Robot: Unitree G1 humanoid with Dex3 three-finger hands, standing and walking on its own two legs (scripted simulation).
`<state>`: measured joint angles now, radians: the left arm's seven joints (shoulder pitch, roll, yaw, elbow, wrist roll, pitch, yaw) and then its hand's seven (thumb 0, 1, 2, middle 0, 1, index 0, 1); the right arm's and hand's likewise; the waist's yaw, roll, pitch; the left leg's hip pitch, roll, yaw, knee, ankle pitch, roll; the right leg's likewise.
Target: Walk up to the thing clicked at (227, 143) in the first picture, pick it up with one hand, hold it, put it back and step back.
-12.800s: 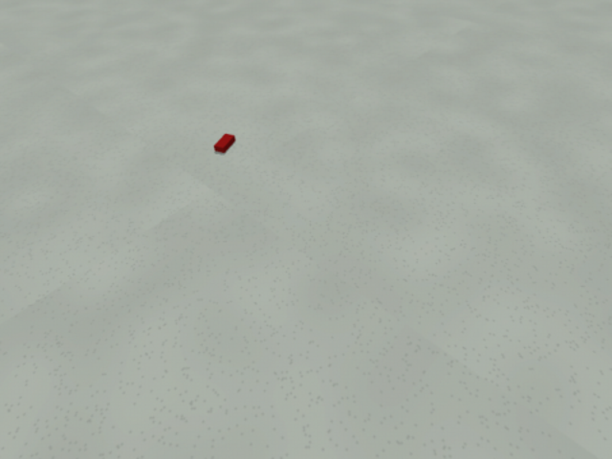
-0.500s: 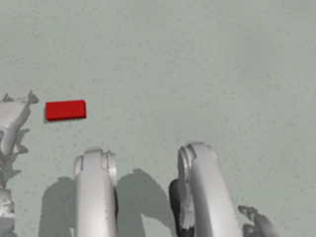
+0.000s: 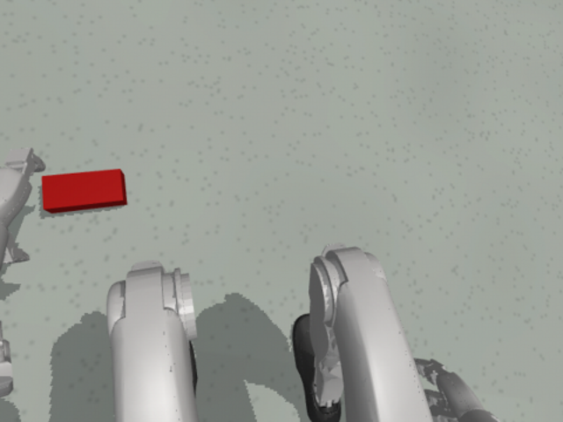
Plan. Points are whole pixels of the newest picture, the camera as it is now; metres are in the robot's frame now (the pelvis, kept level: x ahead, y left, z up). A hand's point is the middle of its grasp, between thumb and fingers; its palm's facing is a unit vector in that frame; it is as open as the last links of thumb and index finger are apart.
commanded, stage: rise first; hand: left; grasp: from above
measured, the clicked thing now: (86, 191) +0.47 +0.32 -0.31
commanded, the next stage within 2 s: approach in 1.98 s
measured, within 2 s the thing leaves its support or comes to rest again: neither
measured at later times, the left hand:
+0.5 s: hand (22, 213) +0.40 +0.36 -0.19, palm faces -0.45 -0.12 -0.88, open 13.9 cm
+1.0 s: hand (30, 201) +0.42 +0.36 -0.19, palm faces -0.45 -0.11 -0.89, open 13.6 cm
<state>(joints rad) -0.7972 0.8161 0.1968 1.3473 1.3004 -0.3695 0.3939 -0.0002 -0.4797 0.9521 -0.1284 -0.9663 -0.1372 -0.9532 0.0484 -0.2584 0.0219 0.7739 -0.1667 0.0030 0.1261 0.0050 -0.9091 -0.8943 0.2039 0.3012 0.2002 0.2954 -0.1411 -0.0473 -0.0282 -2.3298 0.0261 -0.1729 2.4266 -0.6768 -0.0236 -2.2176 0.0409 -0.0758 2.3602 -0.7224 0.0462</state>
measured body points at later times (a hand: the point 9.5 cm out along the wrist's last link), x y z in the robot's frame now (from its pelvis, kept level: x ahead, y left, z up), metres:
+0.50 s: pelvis +0.00 +0.00 -0.01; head +0.24 +0.09 +0.36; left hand +0.42 +0.36 -0.14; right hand +0.10 -0.27 -0.12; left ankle +0.08 +0.13 -0.29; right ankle +0.09 -0.13 -0.29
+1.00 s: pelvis +0.00 +0.00 -0.01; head +0.25 +0.09 +0.35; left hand +0.44 +0.36 -0.14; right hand +0.08 -0.27 -0.12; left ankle +0.08 +0.13 -0.29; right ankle +0.09 -0.13 -0.29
